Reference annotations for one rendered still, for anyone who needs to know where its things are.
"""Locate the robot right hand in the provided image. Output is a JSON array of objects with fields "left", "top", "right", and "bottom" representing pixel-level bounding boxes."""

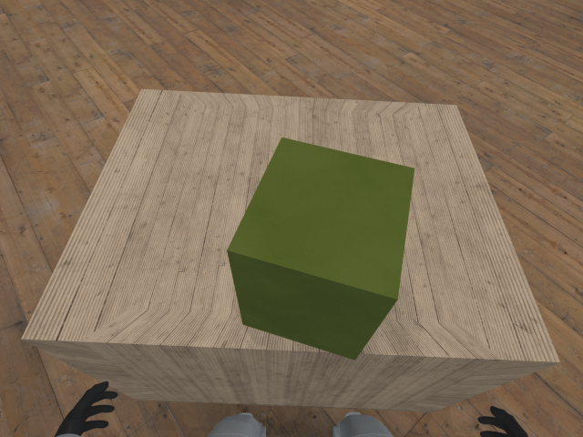
[{"left": 478, "top": 406, "right": 528, "bottom": 437}]

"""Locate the pedestal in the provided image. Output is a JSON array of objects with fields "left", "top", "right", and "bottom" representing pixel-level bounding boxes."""
[{"left": 21, "top": 89, "right": 560, "bottom": 412}]

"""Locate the left robot thigh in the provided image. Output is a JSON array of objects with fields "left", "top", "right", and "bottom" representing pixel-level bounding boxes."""
[{"left": 207, "top": 414, "right": 266, "bottom": 437}]

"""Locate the carton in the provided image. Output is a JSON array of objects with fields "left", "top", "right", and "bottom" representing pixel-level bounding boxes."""
[{"left": 227, "top": 137, "right": 414, "bottom": 360}]

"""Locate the robot thigh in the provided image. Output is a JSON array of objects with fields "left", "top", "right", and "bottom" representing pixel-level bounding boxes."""
[
  {"left": 332, "top": 414, "right": 393, "bottom": 437},
  {"left": 207, "top": 414, "right": 266, "bottom": 437}
]

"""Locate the robot left hand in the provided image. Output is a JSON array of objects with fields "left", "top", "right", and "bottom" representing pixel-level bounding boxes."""
[{"left": 55, "top": 381, "right": 118, "bottom": 437}]

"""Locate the right robot thigh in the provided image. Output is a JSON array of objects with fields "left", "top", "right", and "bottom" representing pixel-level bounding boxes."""
[{"left": 332, "top": 414, "right": 393, "bottom": 437}]

